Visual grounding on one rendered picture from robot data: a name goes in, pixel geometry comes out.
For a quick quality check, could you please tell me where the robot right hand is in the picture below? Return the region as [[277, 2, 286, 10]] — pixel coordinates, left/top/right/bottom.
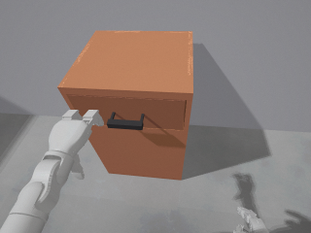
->
[[233, 206, 269, 233]]

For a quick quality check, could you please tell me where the handle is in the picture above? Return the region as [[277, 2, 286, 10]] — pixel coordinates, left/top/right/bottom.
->
[[107, 112, 144, 130]]

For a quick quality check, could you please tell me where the robot left hand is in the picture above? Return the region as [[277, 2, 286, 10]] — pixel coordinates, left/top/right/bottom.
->
[[49, 110, 104, 180]]

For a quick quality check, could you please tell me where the cabinet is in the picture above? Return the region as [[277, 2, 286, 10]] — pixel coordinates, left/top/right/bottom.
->
[[57, 30, 193, 181]]

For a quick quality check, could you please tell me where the robot left forearm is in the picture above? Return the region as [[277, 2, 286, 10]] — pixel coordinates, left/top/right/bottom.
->
[[0, 150, 75, 233]]

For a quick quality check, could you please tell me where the drawer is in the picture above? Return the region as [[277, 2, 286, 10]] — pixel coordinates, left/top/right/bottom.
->
[[68, 94, 186, 130]]

